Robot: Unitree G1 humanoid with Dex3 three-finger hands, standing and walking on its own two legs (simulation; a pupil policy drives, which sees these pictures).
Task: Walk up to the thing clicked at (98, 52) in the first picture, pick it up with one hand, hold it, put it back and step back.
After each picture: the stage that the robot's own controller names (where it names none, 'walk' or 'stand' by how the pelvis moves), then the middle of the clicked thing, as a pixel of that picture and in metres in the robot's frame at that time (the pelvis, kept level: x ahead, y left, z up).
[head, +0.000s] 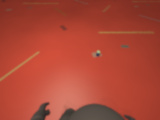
stand; (98, 53) +1.26 -0.23 -0.72
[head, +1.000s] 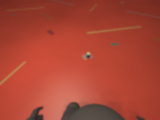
walk; (88, 55) +1.16 +0.07 -0.70
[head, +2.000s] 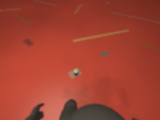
walk; (75, 72) +0.70 +0.20 -0.71
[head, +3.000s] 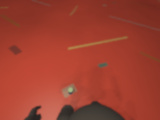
walk; (70, 90) +0.40 +0.16 -0.71
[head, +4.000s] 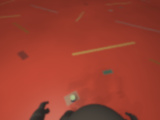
stand; (72, 98) +0.33 +0.16 -0.72
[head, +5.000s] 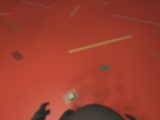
stand; (71, 97) +0.31 +0.18 -0.72
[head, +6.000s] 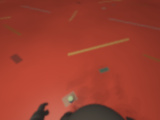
stand; (70, 99) +0.31 +0.19 -0.73
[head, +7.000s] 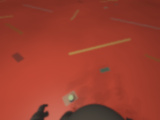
stand; (71, 98) +0.32 +0.19 -0.73
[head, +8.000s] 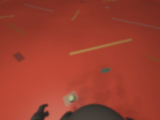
stand; (71, 99) +0.31 +0.18 -0.73
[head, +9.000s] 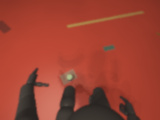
go down; (69, 77) +0.37 +0.16 -0.57
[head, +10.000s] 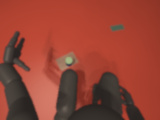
go down; (68, 61) +0.43 +0.16 -0.33
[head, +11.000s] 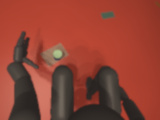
close in; (57, 55) +0.42 +0.18 -0.27
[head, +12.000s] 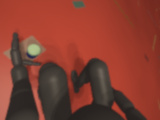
close; (33, 52) +0.43 +0.21 -0.23
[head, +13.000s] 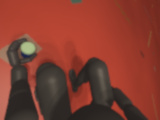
close; (27, 51) +0.42 +0.22 -0.22
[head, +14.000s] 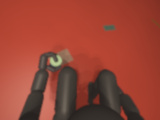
lift; (55, 62) +0.34 +0.23 -0.10
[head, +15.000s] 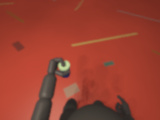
hold; (64, 69) +0.32 +0.16 +0.04
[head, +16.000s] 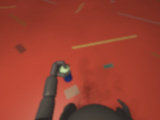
hold; (66, 74) +0.31 +0.16 -0.01
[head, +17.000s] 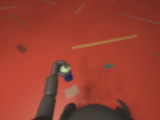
hold; (66, 73) +0.32 +0.16 -0.01
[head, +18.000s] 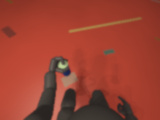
crouch; (65, 68) +0.35 +0.16 -0.07
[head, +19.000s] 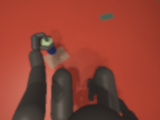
lower; (49, 46) +0.47 +0.22 -0.11
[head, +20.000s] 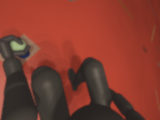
lower; (21, 49) +0.44 +0.24 -0.23
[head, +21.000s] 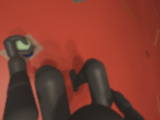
lower; (25, 48) +0.43 +0.24 -0.24
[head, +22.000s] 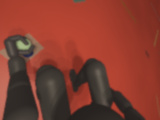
lower; (25, 48) +0.43 +0.23 -0.24
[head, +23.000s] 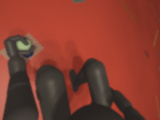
lower; (25, 49) +0.43 +0.24 -0.24
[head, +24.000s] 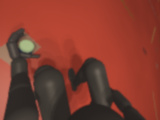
open; (26, 49) +0.42 +0.22 -0.24
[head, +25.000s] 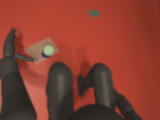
stand; (47, 52) +0.42 +0.20 -0.25
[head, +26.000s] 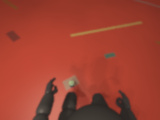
stand; (71, 83) +0.36 +0.15 -0.60
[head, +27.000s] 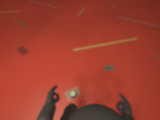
stand; (73, 94) +0.36 +0.15 -0.66
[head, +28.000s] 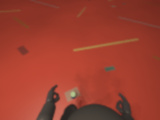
stand; (73, 95) +0.35 +0.14 -0.67
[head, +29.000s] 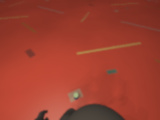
stand; (76, 96) +0.37 +0.14 -0.72
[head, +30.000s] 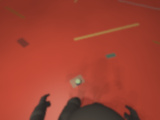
walk; (77, 82) +0.42 +0.11 -0.70
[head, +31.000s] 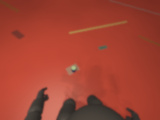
walk; (73, 69) +0.64 +0.15 -0.70
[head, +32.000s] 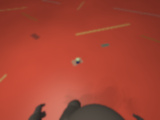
stand; (77, 61) +0.94 +0.24 -0.70
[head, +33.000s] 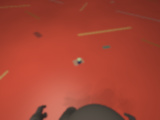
stand; (79, 61) +0.96 +0.18 -0.72
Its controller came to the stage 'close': yes
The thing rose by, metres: 0.73
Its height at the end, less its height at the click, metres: +0.00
